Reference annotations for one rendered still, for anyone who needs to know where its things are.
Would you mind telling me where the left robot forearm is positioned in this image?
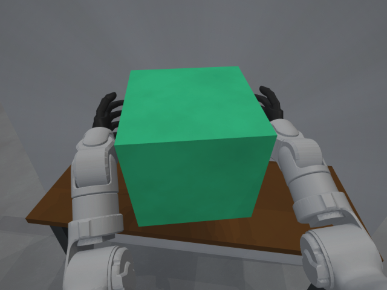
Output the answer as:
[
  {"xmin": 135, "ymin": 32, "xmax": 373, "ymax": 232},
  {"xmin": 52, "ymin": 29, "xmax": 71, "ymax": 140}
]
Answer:
[{"xmin": 63, "ymin": 127, "xmax": 124, "ymax": 290}]

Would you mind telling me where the right robot forearm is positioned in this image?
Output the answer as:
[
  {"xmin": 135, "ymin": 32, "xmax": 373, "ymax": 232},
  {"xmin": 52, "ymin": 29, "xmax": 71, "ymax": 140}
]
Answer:
[{"xmin": 270, "ymin": 119, "xmax": 383, "ymax": 271}]

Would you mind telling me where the table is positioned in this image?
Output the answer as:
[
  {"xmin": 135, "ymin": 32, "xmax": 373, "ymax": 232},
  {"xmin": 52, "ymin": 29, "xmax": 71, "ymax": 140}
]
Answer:
[{"xmin": 25, "ymin": 159, "xmax": 384, "ymax": 290}]

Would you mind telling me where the left robot hand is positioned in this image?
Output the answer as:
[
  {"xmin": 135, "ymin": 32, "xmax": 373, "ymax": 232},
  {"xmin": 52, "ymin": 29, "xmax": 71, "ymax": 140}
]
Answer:
[{"xmin": 92, "ymin": 92, "xmax": 124, "ymax": 138}]

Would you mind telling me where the robot left upper arm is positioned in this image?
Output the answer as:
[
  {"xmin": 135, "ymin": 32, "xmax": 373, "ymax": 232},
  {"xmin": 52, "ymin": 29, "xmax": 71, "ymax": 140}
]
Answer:
[{"xmin": 64, "ymin": 245, "xmax": 137, "ymax": 290}]

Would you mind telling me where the carton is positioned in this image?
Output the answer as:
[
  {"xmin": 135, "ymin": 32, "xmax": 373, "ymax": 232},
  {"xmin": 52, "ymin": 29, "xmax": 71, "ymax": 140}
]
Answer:
[{"xmin": 114, "ymin": 66, "xmax": 278, "ymax": 227}]

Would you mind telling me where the robot right upper arm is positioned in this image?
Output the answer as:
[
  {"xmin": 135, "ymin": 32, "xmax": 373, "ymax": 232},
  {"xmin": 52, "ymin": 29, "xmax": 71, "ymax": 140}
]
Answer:
[{"xmin": 300, "ymin": 224, "xmax": 387, "ymax": 290}]

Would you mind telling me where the right robot hand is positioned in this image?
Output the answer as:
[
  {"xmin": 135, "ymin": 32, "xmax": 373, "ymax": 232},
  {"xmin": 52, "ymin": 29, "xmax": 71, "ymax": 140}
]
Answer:
[{"xmin": 255, "ymin": 86, "xmax": 283, "ymax": 122}]

